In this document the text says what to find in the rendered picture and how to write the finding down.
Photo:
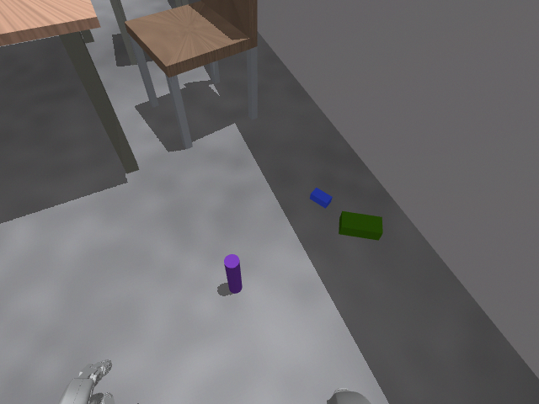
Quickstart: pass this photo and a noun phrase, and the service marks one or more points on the left robot hand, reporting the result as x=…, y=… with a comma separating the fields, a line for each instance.
x=80, y=390

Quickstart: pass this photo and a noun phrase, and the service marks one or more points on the table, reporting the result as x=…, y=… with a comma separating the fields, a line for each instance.
x=25, y=20

